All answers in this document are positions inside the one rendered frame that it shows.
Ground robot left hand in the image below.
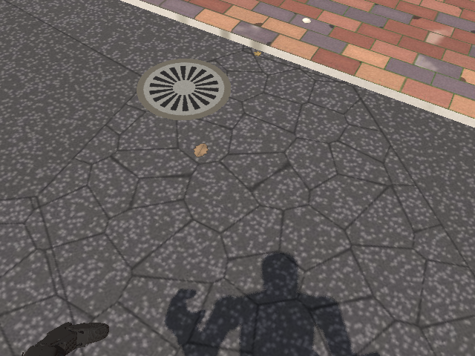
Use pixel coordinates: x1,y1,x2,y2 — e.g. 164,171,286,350
22,322,109,356

